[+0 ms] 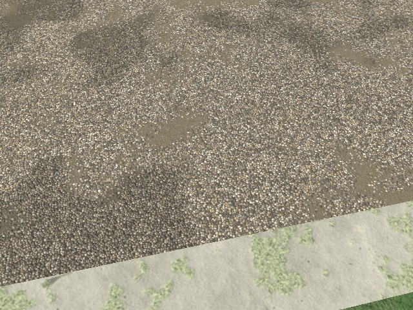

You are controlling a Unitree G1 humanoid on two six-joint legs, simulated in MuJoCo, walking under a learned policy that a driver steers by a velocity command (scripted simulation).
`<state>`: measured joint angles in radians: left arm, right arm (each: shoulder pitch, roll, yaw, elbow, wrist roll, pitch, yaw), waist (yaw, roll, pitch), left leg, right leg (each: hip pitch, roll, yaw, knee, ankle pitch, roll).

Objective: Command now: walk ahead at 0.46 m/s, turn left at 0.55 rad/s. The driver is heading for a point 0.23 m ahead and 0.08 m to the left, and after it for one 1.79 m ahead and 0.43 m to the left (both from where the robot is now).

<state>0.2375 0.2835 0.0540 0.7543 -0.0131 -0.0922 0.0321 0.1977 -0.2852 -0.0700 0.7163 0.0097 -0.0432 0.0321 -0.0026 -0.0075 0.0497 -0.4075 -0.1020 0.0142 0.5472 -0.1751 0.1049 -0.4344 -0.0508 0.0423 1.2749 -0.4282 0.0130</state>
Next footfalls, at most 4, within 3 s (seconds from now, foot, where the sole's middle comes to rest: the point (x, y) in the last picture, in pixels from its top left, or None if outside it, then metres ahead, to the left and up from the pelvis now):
0.30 right None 0.30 -0.11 -0.76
0.66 left None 0.12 0.10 -0.76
1.06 right None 0.20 -0.12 -0.76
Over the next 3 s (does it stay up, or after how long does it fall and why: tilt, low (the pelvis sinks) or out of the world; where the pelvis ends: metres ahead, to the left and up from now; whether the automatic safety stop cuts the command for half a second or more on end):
stays up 0.19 0.04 0.01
